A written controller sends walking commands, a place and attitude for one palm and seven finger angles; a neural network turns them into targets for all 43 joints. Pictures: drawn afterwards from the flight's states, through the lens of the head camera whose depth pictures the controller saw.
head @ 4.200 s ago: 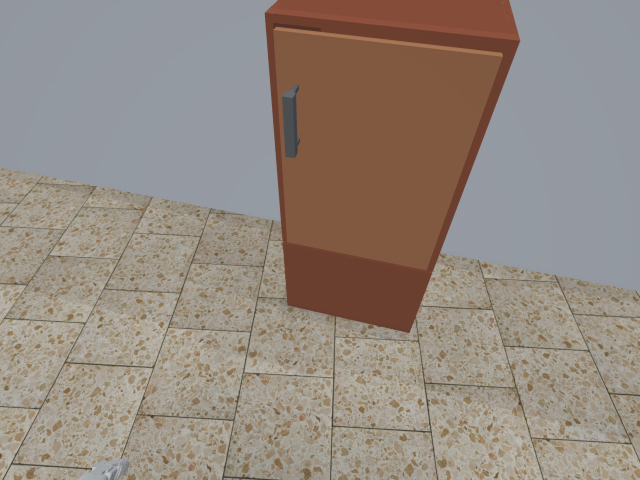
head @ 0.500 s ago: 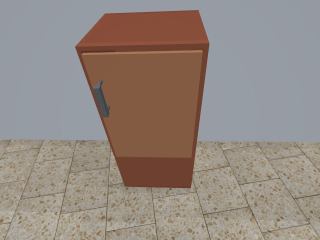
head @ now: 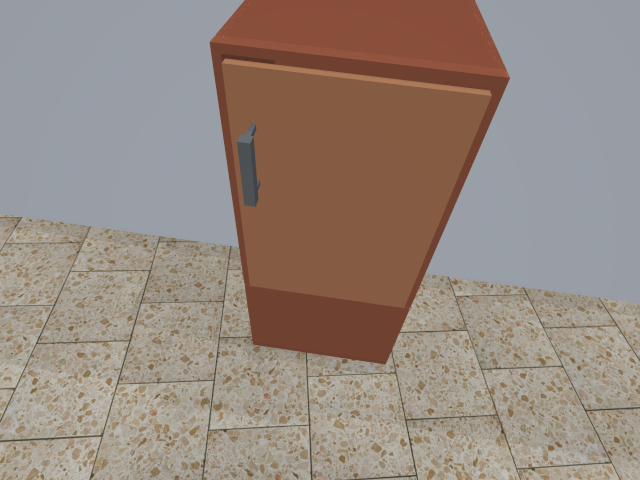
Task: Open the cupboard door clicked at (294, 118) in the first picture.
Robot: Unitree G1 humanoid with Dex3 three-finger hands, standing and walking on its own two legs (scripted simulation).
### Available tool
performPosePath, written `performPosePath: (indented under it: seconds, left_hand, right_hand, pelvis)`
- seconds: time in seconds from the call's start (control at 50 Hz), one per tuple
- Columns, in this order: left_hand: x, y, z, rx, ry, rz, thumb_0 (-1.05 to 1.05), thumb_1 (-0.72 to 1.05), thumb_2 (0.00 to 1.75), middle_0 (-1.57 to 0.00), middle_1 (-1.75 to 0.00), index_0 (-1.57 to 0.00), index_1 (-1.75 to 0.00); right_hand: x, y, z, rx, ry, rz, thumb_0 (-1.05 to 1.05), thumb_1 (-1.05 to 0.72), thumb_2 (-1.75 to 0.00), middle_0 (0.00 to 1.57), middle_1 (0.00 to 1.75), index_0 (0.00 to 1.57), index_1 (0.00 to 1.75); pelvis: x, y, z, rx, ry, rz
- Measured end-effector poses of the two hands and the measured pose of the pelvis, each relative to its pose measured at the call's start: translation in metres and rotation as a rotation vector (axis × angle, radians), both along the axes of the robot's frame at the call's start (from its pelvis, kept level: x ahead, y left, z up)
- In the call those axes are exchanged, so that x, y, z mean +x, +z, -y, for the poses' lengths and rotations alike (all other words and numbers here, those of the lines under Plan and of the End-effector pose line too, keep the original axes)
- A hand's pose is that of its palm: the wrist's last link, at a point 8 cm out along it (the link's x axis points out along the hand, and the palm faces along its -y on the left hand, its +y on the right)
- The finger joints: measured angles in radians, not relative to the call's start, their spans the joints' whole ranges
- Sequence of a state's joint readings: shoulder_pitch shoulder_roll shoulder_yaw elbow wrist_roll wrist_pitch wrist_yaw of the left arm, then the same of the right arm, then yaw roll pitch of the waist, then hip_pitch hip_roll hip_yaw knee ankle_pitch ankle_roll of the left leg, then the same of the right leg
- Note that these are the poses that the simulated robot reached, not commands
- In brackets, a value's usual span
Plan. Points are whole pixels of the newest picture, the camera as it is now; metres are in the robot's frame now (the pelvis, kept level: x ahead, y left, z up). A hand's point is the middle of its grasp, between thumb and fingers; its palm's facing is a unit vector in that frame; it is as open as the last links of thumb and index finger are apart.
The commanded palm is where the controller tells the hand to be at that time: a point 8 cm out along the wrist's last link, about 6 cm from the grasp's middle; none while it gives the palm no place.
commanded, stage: come to a stop and stand still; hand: left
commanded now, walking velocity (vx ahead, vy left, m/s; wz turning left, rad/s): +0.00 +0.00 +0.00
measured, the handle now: (251, 166) +0.60 +0.20 +0.04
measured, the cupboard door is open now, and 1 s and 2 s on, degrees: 0 0 0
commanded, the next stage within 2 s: look again from close up in 0.26 s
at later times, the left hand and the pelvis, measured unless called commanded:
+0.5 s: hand out of the picture +0.00 +0.19 -0.17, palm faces -0.01 -0.97 -0.23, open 7.4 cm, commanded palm none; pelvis -0.02 +0.00 +0.00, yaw +0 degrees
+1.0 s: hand out of the picture -0.02 +0.13 -0.17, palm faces +0.03 -0.98 -0.19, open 7.4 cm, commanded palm none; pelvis -0.02 -0.05 +0.00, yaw +0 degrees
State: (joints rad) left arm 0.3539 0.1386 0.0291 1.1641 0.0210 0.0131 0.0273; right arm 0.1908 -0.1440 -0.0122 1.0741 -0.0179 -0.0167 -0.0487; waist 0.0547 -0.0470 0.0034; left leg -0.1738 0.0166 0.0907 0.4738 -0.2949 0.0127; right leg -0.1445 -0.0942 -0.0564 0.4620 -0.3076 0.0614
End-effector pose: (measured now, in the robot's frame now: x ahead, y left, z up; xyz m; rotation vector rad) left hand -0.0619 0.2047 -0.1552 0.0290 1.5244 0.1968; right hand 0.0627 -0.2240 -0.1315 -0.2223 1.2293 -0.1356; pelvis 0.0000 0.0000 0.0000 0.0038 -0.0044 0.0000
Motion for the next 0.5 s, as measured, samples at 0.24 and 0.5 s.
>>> performPosePath:
  seconds: [0.24,0.5]
  left_hand:
    - [0.067,0.007,-0.030,0.051,-0.087,0.150,0.00,0.91,0.90,-0.20,-0.30,-0.19,-0.30]
    - [0.056,0.013,-0.030,0.098,-0.145,0.144,0.00,0.90,0.90,-0.20,-0.30,-0.20,-0.30]
  right_hand:
    - [-0.020,-0.002,-0.006,0.006,-0.050,-0.022,-0.01,-0.95,-0.90,0.20,0.30,0.20,0.30]
    - [-0.095,-0.019,-0.003,0.066,-0.054,-0.172,0.01,-0.92,-0.90,0.20,0.30,0.20,0.30]
  pelvis:
    - [-0.001,0.003,-0.012,0.001,-0.006,0.016]
    - [-0.021,-0.003,-0.002,-0.002,0.005,0.005]
